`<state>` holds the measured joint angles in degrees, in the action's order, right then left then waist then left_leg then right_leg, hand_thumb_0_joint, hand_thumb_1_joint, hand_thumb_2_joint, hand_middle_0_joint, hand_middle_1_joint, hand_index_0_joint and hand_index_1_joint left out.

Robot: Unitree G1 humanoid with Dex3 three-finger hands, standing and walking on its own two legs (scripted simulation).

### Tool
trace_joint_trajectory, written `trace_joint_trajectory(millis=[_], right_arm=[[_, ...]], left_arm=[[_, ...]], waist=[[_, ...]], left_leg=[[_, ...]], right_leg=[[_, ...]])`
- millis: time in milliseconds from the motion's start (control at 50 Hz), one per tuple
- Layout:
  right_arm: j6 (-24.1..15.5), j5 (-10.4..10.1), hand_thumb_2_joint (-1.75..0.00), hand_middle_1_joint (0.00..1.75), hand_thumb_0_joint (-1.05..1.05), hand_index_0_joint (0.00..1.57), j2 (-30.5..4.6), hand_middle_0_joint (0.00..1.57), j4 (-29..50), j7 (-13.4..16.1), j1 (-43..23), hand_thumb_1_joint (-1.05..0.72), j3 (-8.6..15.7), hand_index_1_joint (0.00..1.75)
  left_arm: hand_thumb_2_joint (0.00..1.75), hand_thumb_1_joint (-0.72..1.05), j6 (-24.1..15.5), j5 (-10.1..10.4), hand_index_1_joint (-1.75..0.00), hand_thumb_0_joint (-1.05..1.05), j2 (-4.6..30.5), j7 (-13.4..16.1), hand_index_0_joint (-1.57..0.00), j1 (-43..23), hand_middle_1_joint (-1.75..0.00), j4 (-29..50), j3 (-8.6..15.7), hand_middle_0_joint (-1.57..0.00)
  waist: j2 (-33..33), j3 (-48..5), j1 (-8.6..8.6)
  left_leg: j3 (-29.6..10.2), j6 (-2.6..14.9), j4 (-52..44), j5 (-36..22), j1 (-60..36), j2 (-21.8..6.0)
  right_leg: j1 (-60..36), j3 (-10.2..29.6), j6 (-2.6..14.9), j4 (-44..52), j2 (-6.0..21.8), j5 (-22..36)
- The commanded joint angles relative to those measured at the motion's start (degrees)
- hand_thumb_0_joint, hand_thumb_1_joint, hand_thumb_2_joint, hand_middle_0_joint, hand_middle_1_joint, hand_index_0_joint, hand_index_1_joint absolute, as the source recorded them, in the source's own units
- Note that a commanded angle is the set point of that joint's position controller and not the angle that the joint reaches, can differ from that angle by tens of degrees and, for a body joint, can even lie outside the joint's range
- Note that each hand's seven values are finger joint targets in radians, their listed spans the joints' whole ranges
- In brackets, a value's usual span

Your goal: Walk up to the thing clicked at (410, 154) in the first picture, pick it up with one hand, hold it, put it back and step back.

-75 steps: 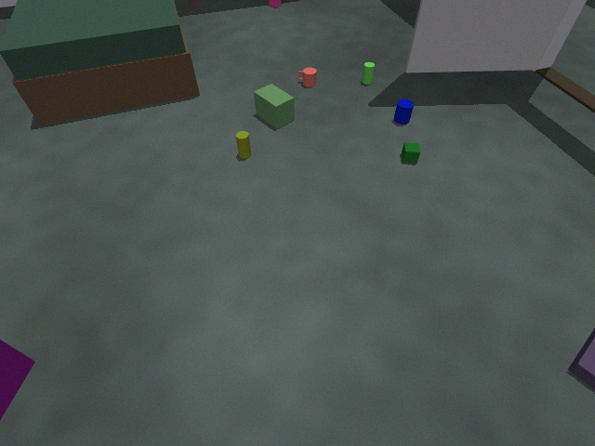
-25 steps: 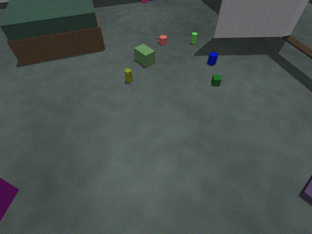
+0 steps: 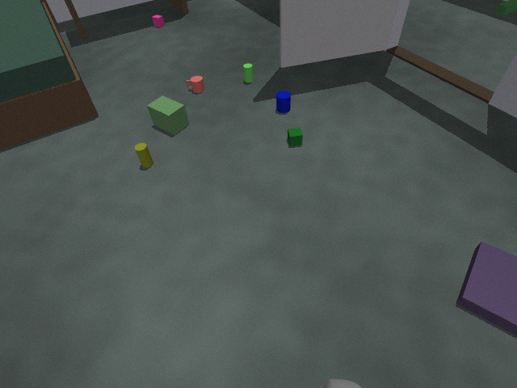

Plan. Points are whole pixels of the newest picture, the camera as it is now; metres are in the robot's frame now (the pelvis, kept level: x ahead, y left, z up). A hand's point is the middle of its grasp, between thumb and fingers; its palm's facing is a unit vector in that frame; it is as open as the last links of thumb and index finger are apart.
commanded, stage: walk up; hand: left
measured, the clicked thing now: (294, 137) +1.51 -0.16 -0.71
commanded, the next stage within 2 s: none
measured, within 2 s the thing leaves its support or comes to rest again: neither
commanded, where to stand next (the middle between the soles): +1.08 -0.27 m, yaw -17 degrees
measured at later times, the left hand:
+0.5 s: hand (152, 272) +0.36 +0.25 -0.12, palm faces -0.26 -0.90 -0.33, open 7.4 cm
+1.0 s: hand (214, 180) +0.60 +0.13 -0.10, palm faces -0.30 -0.88 -0.37, open 7.4 cm
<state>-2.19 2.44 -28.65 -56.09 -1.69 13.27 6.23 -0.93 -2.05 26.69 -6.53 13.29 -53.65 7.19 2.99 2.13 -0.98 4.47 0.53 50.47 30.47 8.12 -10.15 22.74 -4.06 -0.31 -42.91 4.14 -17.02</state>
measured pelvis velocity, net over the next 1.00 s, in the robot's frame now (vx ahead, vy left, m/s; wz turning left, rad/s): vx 0.45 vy -0.10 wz -0.31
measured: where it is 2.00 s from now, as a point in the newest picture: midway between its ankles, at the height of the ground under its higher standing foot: (318, 236)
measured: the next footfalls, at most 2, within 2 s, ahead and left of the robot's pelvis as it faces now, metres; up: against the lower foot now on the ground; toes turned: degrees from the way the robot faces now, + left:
left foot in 0.32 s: +0.30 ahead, +0.11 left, +0.00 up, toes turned -1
right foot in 0.72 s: +0.45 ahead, -0.22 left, +0.00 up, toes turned -18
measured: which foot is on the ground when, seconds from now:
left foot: up 0.00-0.30, down 0.32-0.74, up 0.76-1.00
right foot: down 0.00-0.32, up 0.34-0.70, down 0.72-1.00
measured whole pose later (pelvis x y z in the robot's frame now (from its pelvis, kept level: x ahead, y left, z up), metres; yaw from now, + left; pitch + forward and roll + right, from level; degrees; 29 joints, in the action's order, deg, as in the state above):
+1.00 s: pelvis +0.45 -0.10 +0.03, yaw -18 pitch -2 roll -1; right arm -3.4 1.3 -24.7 -49.4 -4.1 15.5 3.0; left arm -4.1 -0.1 22.1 -3.7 16.5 -48.5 2.2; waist 3.4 3.4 -0.9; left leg 1.3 -0.2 49.7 15.8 29.5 -7.9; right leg 11.2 -1.1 2.4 -29.9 -1.4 -16.8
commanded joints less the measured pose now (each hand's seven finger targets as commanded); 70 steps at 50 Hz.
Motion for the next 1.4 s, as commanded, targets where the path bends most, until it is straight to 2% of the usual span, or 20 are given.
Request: trace_joint_trajectory(millis=[0, 80, 180, 260, 280, 320, 360, 440, 600, 680, 720, 740, 840, 1020, 1080, 1100, 1140, 1160, 1240, 1380], right_arm=[[-3.04, -2.14, -0.90, 0.30, 0.00, 0.20, -10.11, 0.20, 8.97, -0.45, -7.76, -0.90, 0.54, 0.30], [-2.64, -1.69, -0.90, 0.30, 0.00, 0.20, -9.16, 0.20, 6.42, -1.48, 0.31, -0.90, 1.04, 0.30], [-3.08, -0.95, -0.90, 0.30, 0.00, 0.20, -7.63, 0.20, 9.44, -2.27, -1.79, -0.90, 1.56, 0.30], [-4.55, -0.51, -0.90, 0.30, 0.00, 0.20, -8.11, 0.20, 7.33, -1.18, 8.42, -0.90, 3.03, 0.30], [-5.10, -0.07, -0.90, 0.30, 0.00, 0.20, -10.81, 0.20, 5.92, -0.38, 15.40, -0.90, 4.20, 0.30], [-5.72, -1.51, -0.90, 0.30, 0.00, 0.20, -17.00, 0.20, 8.83, 0.31, 12.17, -0.90, 4.78, 0.30], [-5.64, -2.37, -0.90, 0.30, 0.00, 0.20, -13.90, 0.20, 11.27, 0.07, 2.62, -0.90, 3.53, 0.30], [-6.06, -1.40, -0.90, 0.30, 0.00, 0.20, -10.58, 0.20, 10.20, 0.08, 4.34, -0.90, 1.81, 0.30], [-5.11, -1.53, -0.90, 0.30, 0.00, 0.20, -11.95, 0.20, 10.21, -0.07, 6.55, -0.90, 1.82, 0.30], [-3.98, -1.84, -0.90, 0.30, 0.00, 0.20, -9.24, 0.20, 11.13, 0.20, 6.18, -0.90, 0.53, 0.30], [-3.71, -2.79, -0.90, 0.30, 0.00, 0.20, -4.61, 0.20, 12.82, 0.22, 9.99, -0.90, -1.52, 0.30], [-3.24, -2.34, -0.90, 0.30, 0.00, 0.20, -10.21, 0.20, 11.73, 0.87, 6.38, -0.90, -0.14, 0.30], [-2.14, -2.06, -0.90, 0.30, 0.00, 0.20, -7.51, 0.20, 7.73, -0.26, 10.16, -0.90, -0.25, 0.30], [-3.31, -1.06, -0.90, 0.30, 0.00, 0.20, -6.09, 0.20, 10.96, -2.33, -0.43, -0.90, 0.85, 0.30], [-4.24, -0.95, -0.90, 0.30, 0.00, 0.20, -7.21, 0.20, 8.43, -1.74, 7.30, -0.90, 1.90, 0.30], [-4.67, -0.73, -0.90, 0.30, 0.00, 0.20, -9.75, 0.20, 6.47, -1.01, 14.04, -0.90, 2.96, 0.30], [-4.91, -1.73, -0.90, 0.30, 0.00, 0.20, -16.55, 0.20, 8.52, -0.22, 16.15, -0.90, 4.28, 0.30], [-4.56, -2.78, -0.90, 0.30, 0.00, 0.20, -15.50, 0.20, 9.11, -0.25, 13.40, -0.90, 4.30, 0.30], [-4.51, -2.59, -0.90, 0.30, 0.00, 0.20, -10.49, 0.20, 10.63, 0.15, 5.52, -0.90, 1.46, 0.30], [-4.41, -2.16, -0.90, 0.30, 0.00, 0.20, -11.65, 0.20, 11.81, -0.51, 4.83, -0.90, 1.39, 0.30]], left_arm=[[0.90, 0.90, -1.79, 2.03, -0.30, 0.00, 18.52, 2.60, -0.20, 4.65, -0.30, 4.24, 3.61, -0.20], [0.90, 0.90, -2.80, 1.68, -0.30, 0.00, 13.82, 2.99, -0.20, 0.08, -0.30, 6.15, 1.54, -0.20], [0.90, 0.90, -3.70, 1.18, -0.30, 0.00, 13.53, 2.76, -0.20, 1.13, -0.30, 8.85, 1.35, -0.20], [0.90, 0.90, -3.68, 0.85, -0.30, 0.00, 10.62, 2.82, -0.20, -2.00, -0.30, 10.32, 0.00, -0.20], [0.90, 0.90, -3.67, 0.89, -0.30, 0.00, 7.25, 2.80, -0.20, 0.17, -0.30, 10.38, -1.05, -0.20], [0.90, 0.90, -3.42, 1.09, -0.30, 0.00, 7.79, 3.91, -0.20, 4.60, -0.30, 9.78, -1.66, -0.20], [0.90, 0.90, -3.33, 1.50, -0.30, 0.00, 12.18, 3.87, -0.20, 4.77, -0.30, 7.22, -1.01, -0.20], [0.90, 0.90, -2.82, 1.95, -0.30, 0.00, 9.35, 2.07, -0.20, 2.49, -0.30, 5.96, -0.88, -0.20], [0.90, 0.90, -2.49, 1.51, -0.30, 0.00, 6.68, 0.42, -0.20, -8.01, -0.30, 9.05, -1.33, -0.20], [0.90, 0.90, -2.91, 1.27, -0.30, 0.00, 10.48, 1.74, -0.20, 3.96, -0.30, 4.91, 0.81, -0.20], [0.90, 0.90, -3.63, 1.80, -0.30, 0.00, 19.45, 3.40, -0.20, 10.95, -0.30, 6.18, 3.13, -0.20], [0.90, 0.90, -3.39, 3.06, -0.30, 0.00, 18.99, 3.56, -0.20, 7.53, -0.30, 6.95, 2.71, -0.20], [0.90, 0.90, -4.31, 3.09, -0.30, 0.00, 12.21, 4.36, -0.20, 0.51, -0.30, 8.36, 0.38, -0.20], [0.90, 0.90, -5.26, 1.62, -0.30, 0.00, 13.08, 3.84, -0.20, 1.71, -0.30, 10.17, 0.26, -0.20], [0.90, 0.90, -5.06, 1.38, -0.30, 0.00, 11.84, 3.98, -0.20, 0.66, -0.30, 10.35, -0.66, -0.20], [0.90, 0.90, -5.05, 1.25, -0.30, 0.00, 9.02, 4.07, -0.20, 2.72, -0.30, 10.37, -1.67, -0.20], [0.90, 0.90, -4.68, 2.39, -0.30, 0.00, 8.38, 5.18, -0.20, 6.84, -0.30, 9.67, -1.95, -0.20], [0.90, 0.90, -4.59, 1.80, -0.30, 0.00, 11.80, 5.84, -0.20, 3.16, -0.30, 9.01, -1.77, -0.20], [0.90, 0.90, -3.93, 2.60, -0.30, 0.00, 10.13, 4.35, -0.20, 7.14, -0.30, 5.23, -1.70, -0.20], [0.90, 0.90, -3.12, 1.37, -0.30, 0.00, 7.87, 2.15, -0.20, 0.06, -0.30, 6.95, -1.01, -0.20]], waist=[[-9.00, 2.06, -3.53], [-11.78, 3.70, 0.80], [-9.46, 1.97, -0.10], [-2.48, -2.33, 6.51], [8.29, -5.96, 9.95], [9.87, -4.41, 6.48], [2.21, 2.03, 1.98], [4.20, 3.07, 2.38], [4.28, 0.47, 3.82], [-6.69, -6.73, -3.75], [-22.60, -11.24, -5.69], [-12.99, -7.79, -5.47], [-11.85, 1.14, 1.08], [-9.75, 2.60, -0.85], [-4.99, -1.64, 4.81], [4.01, -5.92, 8.03], [11.80, -8.34, 7.32], [4.00, -4.81, 6.68], [6.29, 1.41, 1.53], [6.59, 2.90, 1.95]], left_leg=[[-6.24, 1.20, 19.79, -5.64, 32.37, 2.83], [-5.10, 0.86, 5.42, -9.28, 20.82, 1.74], [-2.25, -0.24, -9.29, -16.21, 15.74, 3.23], [1.43, 0.22, -17.53, -20.46, -8.64, 6.98], [-5.03, 2.45, -23.57, -9.00, -18.00, 3.61], [-46.92, 9.17, -43.89, 19.25, -11.90, -17.87], [-33.27, 11.31, -41.12, 13.24, -2.72, -15.79], [-11.21, 10.79, -39.37, -10.03, 2.19, -8.60], [0.87, 8.82, -33.46, -26.29, -1.63, -5.71], [5.93, 5.46, -8.74, -33.49, 6.50, -1.69], [2.46, 1.17, 18.77, -2.03, 30.36, 9.10], [-4.51, 1.21, 22.05, -1.60, 30.86, 5.06], [-5.40, 0.69, 11.20, -13.05, 21.58, 1.85], [-1.96, -0.74, -12.33, -20.41, 14.61, 2.87], [0.85, 0.76, -17.79, -19.55, -3.07, 6.76], [-1.82, 2.71, -21.75, -14.29, -12.35, 6.02], [-42.33, 12.25, -36.60, -3.20, -18.31, -17.21], [-39.84, 15.06, -35.49, -5.62, -13.16, -17.74], [-13.04, 10.55, -34.73, -18.79, 1.42, -7.50], [-6.98, 11.68, -36.03, -12.74, 5.79, -5.68]], right_leg=[[-18.88, 39.26, 14.87, 33.79, 15.77, -27.19], [-6.99, 21.66, 11.96, 30.86, 8.65, -14.32], [-5.36, 17.89, 11.91, 29.59, 8.40, -11.04], [6.80, 10.69, 8.81, 12.48, 3.68, -1.31], [12.62, 6.46, 7.36, -5.84, -1.56, 1.77], [21.99, 12.80, 4.52, -29.33, -7.97, -11.62], [20.32, 13.08, 3.53, -27.93, -1.29, -4.20], [12.05, 9.54, 0.49, -14.35, 1.13, -0.55], [2.42, 0.56, 2.12, 7.12, -1.06, 7.40], [-22.46, -1.06, 4.55, 12.15, -5.30, 6.49], [-36.72, 41.80, 14.27, 25.80, 17.86, -8.21], [-29.83, 43.72, 17.48, 26.53, 19.31, -8.31], [-10.42, 17.42, 12.14, 25.58, 7.29, 10.62], [-3.30, 14.53, 12.69, 26.44, 7.91, -6.23], [1.73, 10.71, 9.62, 14.06, 5.77, 5.57], [4.15, 6.72, 7.71, -1.66, 1.39, 10.98], [20.43, 7.08, 3.55, -25.04, -8.18, -13.85], [21.11, 10.56, 3.70, -29.07, -4.89, -12.53], [11.50, 7.53, 2.07, -17.18, 1.24, -3.36], [4.36, 2.36, 1.06, 1.34, 1.96, 5.52]])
